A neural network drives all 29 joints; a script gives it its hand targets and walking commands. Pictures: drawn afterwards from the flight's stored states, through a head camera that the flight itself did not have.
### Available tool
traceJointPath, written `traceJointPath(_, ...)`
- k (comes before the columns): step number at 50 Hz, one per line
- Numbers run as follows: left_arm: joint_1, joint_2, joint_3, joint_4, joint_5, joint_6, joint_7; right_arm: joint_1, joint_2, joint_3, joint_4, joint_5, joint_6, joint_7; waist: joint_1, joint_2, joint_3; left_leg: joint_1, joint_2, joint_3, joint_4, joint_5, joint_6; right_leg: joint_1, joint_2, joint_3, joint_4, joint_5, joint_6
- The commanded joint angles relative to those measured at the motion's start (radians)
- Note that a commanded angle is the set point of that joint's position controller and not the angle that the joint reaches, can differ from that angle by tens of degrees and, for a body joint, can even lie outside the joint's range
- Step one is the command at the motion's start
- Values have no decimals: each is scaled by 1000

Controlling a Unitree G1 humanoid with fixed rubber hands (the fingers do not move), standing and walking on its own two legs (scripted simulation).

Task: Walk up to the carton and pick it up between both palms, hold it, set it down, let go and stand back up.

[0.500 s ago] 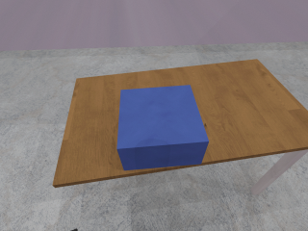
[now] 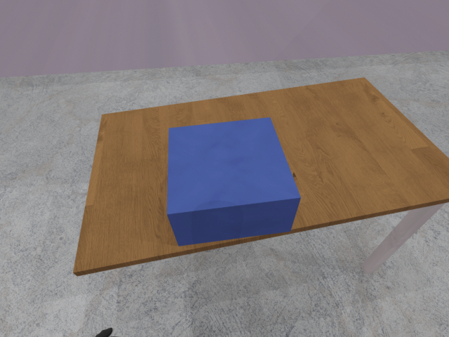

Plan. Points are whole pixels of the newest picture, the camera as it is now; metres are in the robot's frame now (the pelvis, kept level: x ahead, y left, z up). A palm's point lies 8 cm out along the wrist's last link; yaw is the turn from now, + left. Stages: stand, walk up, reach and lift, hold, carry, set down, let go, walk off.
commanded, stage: reach and lift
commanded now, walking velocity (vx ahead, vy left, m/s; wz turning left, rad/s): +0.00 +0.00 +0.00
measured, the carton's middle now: (227, 177) +0.49 +0.01 -0.05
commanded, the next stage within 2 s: none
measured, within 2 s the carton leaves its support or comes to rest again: neither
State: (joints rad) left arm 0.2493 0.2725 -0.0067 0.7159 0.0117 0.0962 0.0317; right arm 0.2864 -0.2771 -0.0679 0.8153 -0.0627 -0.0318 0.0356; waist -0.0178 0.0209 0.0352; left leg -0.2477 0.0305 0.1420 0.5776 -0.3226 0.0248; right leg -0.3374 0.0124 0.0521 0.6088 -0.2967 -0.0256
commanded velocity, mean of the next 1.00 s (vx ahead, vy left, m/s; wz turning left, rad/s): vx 0.00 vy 0.00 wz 0.00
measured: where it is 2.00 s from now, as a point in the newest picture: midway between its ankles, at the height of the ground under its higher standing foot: outside the picture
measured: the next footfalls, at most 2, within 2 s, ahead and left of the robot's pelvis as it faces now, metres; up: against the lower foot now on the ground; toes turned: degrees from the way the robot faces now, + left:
none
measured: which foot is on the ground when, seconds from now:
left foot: down 0.00-1.00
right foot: down 0.00-1.00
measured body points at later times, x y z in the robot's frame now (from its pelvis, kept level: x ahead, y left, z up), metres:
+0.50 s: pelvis +0.01 -0.04 +0.01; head +0.02 -0.02 +0.46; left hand +0.18 +0.24 -0.07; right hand +0.16 -0.26 -0.08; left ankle +0.00 +0.10 -0.73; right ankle +0.04 -0.12 -0.73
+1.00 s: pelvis +0.02 -0.02 +0.01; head +0.02 +0.00 +0.46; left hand +0.19 +0.25 -0.05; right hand +0.21 -0.23 -0.05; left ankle +0.00 +0.10 -0.73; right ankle +0.04 -0.12 -0.73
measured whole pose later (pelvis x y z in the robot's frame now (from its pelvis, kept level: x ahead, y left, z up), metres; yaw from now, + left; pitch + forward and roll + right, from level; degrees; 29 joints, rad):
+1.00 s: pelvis +0.02 -0.02 +0.01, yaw +4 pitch -4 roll +0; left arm 0.17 0.28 0.01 0.59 -0.11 -0.20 0.02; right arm 0.20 -0.16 -0.02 0.73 0.13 -0.35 0.02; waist 0.02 -0.03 0.06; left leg -0.08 0.03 0.07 0.41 -0.25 -0.01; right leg -0.13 0.01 -0.03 0.41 -0.21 -0.02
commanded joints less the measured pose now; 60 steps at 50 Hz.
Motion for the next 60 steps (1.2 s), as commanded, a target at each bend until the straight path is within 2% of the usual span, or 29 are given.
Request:
traceJointPath(1,-360,84,-2,-193,10,184,27,-343,-177,-120,-89,-51,-115,53,3,48,20,-389,121,-105,-80,-253,-10,141,10,-133,143,-53,-64)
traceJointPath(2,-352,105,9,-251,-8,223,19,-309,-173,-124,-101,-40,-121,46,2,-13,-80,-249,95,-79,-3,-108,-27,70,-14,-115,117,-5,-61)
traceJointPath(4,-285,131,61,-376,17,275,5,-199,-121,-117,-118,-2,-127,27,12,-74,-199,-2,60,-58,60,66,-36,43,-31,-88,34,169,-36)
traceJointPath(5,-201,98,55,-369,37,286,-1,-143,-123,-113,-90,20,-128,19,5,-86,-182,50,51,-64,41,128,-39,80,-21,-97,16,235,-28)
traceJointPath(6,-151,83,66,-373,53,287,-10,-80,-135,-105,-54,26,-126,11,-13,-68,-164,78,43,-76,14,196,-47,111,-3,-100,-3,288,-25)
traceJointPath(7,-105,66,75,-355,70,291,-16,-54,-150,-93,-37,38,-117,9,-15,-55,-136,113,38,-86,-12,259,-56,131,11,-103,-27,313,-27)
traceJointPath(8,-98,67,88,-344,74,294,-21,-62,-149,-69,-49,60,-108,9,-18,-63,-124,137,17,-81,-22,268,-57,139,15,-97,-67,330,-27)
traceJointPath(9,-105,75,89,-361,64,289,-21,-68,-160,-66,-72,69,-99,8,-25,-40,-114,146,5,-85,-47,230,-61,150,7,-87,-90,312,-26)
traceJointPath(10,-131,94,98,-358,58,281,-16,-97,-151,-61,-101,66,-94,9,-20,-58,-69,128,-7,-81,-79,198,-52,150,8,-79,-109,274,-17)
traceJointPath(12,-168,92,104,-327,58,259,-7,-125,-117,-48,-121,45,-79,15,-7,-57,3,75,-11,-72,-132,146,-36,149,5,-70,-131,194,-7)
traceJointPath(14,-219,94,115,-370,53,223,4,-140,-67,-44,-169,43,-85,22,3,-19,-1,42,-9,-67,-145,96,-33,173,-2,-55,-141,127,-8)
traceJointPath(18,-268,124,129,-352,37,162,-4,-141,2,-26,-232,27,-100,-1,9,-31,-1,1,-22,-40,-163,25,-12,225,-37,-14,-185,82,7)
traceJointPath(21,-230,125,118,-345,2,116,-18,-104,12,-27,-266,28,-109,-20,-3,-46,-1,25,-23,-43,-192,55,-11,255,-37,-18,-208,128,7)
traceJointPath(22,-233,137,116,-368,-9,91,-18,-108,22,-27,-299,35,-125,-28,2,-44,-41,35,-29,-42,-184,81,-13,268,-45,-7,-214,170,12)
traceJointPath(23,-227,143,124,-374,-15,68,-14,-103,28,-22,-299,42,-139,-29,15,-13,-63,45,-32,-41,-194,96,-20,284,-44,-15,-210,194,9)
traceJointPath(24,-218,150,125,-362,-28,42,-13,-96,36,-15,-316,44,-155,-29,15,-22,-77,45,-36,-38,-197,125,-19,298,-44,-10,-213,215,12)
traceJointPath(26,-211,152,118,-340,-38,1,-17,-86,38,-12,-297,42,-175,-33,17,-10,-47,47,-32,-42,-210,136,-25,292,-43,-17,-219,225,12)
traceJointPath(28,-170,144,108,-285,-53,-23,-26,-61,47,1,-275,55,-191,-42,9,-41,-30,74,-39,-47,-217,127,-19,274,-50,-7,-245,202,15)
traceJointPath(30,-161,142,99,-299,-71,-54,-32,-57,31,-23,-284,46,-206,-55,-1,-45,-15,76,-32,-52,-236,136,-24,280,-35,-22,-251,192,17)
traceJointPath(33,-157,146,108,-284,-86,-101,-33,-80,39,-14,-286,67,-229,-48,23,-57,-34,95,-33,-56,-250,159,-26,267,-25,-31,-267,169,13)
traceJointPath(36,-161,139,83,-278,-104,-154,-30,-78,47,-20,-265,80,-241,-46,7,-42,-35,97,-27,-63,-259,146,-28,266,-24,-21,-281,126,6)
traceJointPath(40,-177,138,78,-255,-119,-218,-17,-117,43,4,-244,123,-272,-32,31,-7,-33,94,-19,-73,-256,165,-41,245,-18,-29,-278,104,-6)
traceJointPath(42,-162,127,59,-256,-131,-251,-16,-121,30,3,-239,138,-293,-26,29,-17,-61,110,-13,-82,-247,192,-46,250,-14,-33,-270,137,-7)
traceJointPath(45,-165,130,63,-220,-130,-292,-14,-129,27,22,-205,181,-321,-20,33,12,-49,102,-23,-83,-240,221,-54,259,-19,-23,-274,151,-8)
traceJointPath(52,-154,99,39,-251,-132,-389,6,-162,-33,11,-154,230,-396,6,39,58,-56,124,-8,-113,-216,311,-85,249,11,-45,-253,169,-31)
traceJointPath(55,-128,89,27,-213,-151,-428,1,-171,-40,20,-158,254,-429,12,37,14,-78,127,-15,-122,-192,355,-89,259,15,-43,-248,220,-28)
traceJointPath(57,-116,85,27,-203,-145,-449,-2,-159,-52,36,-135,275,-454,12,36,18,-73,135,-19,-126,-182,396,-91,281,13,-35,-244,263,-27)
traceJointPath(59,-115,80,28,-186,-155,-474,-18,-154,-58,38,-103,283,-476,9,21,-20,-54,129,-29,-127,-167,407,-87,275,12,-35,-234,305,-16)
traceJointPath(60,-148,90,25,-211,-162,-501,-20,-179,-53,42,-126,292,-493,11,28,-17,-73,111,-33,-127,-164,392,-86,289,10,-28,-230,301,-13)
